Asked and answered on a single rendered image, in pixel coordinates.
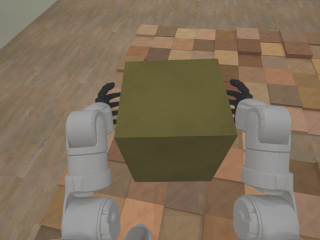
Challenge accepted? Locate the carton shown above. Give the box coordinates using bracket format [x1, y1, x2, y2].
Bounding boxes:
[114, 58, 238, 182]

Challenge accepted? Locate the right robot forearm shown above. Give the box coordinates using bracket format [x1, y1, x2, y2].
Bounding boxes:
[235, 98, 300, 232]

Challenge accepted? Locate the left robot thigh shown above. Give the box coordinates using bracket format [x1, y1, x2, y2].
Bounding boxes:
[123, 226, 152, 240]

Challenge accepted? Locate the robot right upper arm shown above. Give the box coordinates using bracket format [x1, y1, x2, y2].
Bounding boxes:
[233, 194, 312, 240]

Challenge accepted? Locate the right robot hand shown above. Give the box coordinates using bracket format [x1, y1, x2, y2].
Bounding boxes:
[226, 79, 253, 123]

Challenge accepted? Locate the left robot hand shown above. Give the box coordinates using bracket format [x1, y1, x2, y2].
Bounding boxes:
[95, 82, 121, 125]

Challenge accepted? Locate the left robot forearm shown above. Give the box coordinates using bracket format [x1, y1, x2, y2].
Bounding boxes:
[61, 102, 114, 235]

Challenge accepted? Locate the robot left shin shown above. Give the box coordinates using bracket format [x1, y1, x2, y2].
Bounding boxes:
[136, 223, 146, 227]

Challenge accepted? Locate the robot left upper arm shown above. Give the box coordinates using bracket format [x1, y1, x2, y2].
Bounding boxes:
[50, 196, 121, 240]

